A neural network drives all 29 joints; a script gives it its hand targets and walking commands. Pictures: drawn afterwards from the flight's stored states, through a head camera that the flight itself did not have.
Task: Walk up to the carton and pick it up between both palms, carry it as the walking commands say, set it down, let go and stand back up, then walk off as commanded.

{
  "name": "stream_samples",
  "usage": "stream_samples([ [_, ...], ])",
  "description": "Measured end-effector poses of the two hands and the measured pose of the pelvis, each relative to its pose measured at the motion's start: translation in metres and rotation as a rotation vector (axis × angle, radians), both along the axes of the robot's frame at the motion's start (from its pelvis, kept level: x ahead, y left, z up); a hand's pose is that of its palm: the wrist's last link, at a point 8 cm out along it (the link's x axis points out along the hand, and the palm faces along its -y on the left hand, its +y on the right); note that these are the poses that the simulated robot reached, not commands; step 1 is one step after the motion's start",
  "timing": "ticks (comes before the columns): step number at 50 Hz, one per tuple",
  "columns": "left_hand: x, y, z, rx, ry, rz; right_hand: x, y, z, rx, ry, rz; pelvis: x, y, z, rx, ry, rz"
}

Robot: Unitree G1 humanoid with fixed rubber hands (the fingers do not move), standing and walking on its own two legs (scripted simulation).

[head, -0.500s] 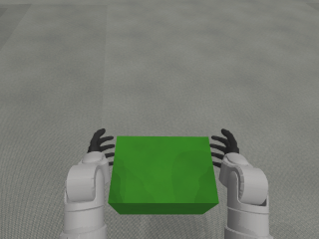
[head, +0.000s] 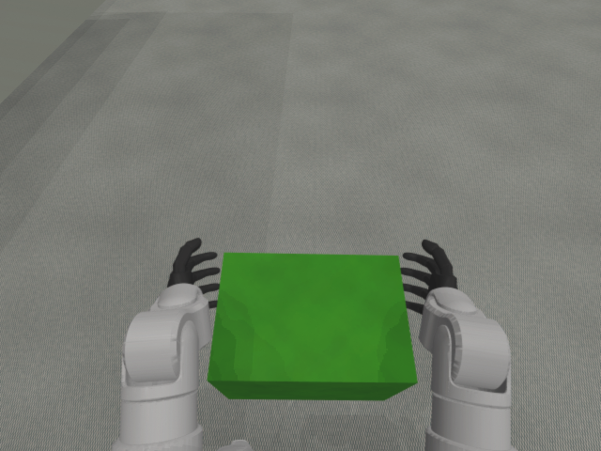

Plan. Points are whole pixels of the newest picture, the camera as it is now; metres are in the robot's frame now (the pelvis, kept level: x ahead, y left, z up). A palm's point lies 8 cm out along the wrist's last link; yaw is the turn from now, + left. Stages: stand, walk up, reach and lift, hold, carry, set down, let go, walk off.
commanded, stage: carry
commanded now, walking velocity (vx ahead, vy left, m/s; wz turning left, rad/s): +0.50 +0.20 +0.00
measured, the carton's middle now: (309, 331) +0.29 +0.01 -0.02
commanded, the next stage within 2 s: none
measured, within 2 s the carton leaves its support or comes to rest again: neither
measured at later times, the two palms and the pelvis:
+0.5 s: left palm (196, 119) +0.67 +0.25 +0.07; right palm (355, 129) +0.64 -0.05 +0.07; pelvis +0.37 +0.12 -0.02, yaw -4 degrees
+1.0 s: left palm (186, 42) +1.03 +0.37 +0.06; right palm (302, 48) +1.00 +0.07 +0.06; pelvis +0.73 +0.25 -0.01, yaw -6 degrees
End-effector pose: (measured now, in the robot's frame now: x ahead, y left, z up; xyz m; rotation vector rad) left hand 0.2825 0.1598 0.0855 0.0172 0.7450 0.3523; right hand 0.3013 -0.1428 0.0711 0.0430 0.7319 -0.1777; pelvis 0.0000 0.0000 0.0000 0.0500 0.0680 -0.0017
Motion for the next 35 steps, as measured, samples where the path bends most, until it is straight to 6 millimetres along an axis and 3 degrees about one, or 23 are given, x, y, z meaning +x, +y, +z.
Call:
stream_samples([
  [6,0.123,0.031,-0.01,-0.006,-0.064,-0.132,0.085,0.031,-0.007,-0.012,-0.065,-0.125,0.104,0.062,-0.028,-0.008,-0.026,-0.082],
  [10,0.177,0.045,-0.029,-0.035,0.046,-0.174,0.126,0.046,-0.016,-0.039,0.046,-0.17,0.156,0.086,-0.016,-0.026,-0.003,-0.107],
  [13,0.217,0.053,-0.027,-0.047,0.063,-0.192,0.16,0.054,-0.01,-0.043,0.064,-0.196,0.194,0.099,-0.007,-0.039,0.009,-0.122],
  [20,0.318,0.074,-0.012,-0.052,-0.009,-0.196,0.261,0.076,0.008,-0.054,-0.007,-0.193,0.292,0.119,-0.006,-0.057,0.013,-0.107],
  [27,0.414,0.097,-0.021,-0.027,-0.022,-0.138,0.376,0.097,-0.008,-0.042,-0.02,-0.124,0.401,0.122,-0.026,-0.072,-0.015,-0.028],
  [30,0.443,0.118,-0.023,-0.014,0.023,-0.076,0.424,0.117,-0.014,-0.028,0.026,-0.064,0.439,0.126,-0.019,-0.072,-0.015,0.007],
  [35,0.497,0.147,-0.014,-0.016,0.051,0.007,0.502,0.147,-0.006,-0.025,0.052,0.015,0.507,0.14,-0.001,-0.025,0.0,0.001],
])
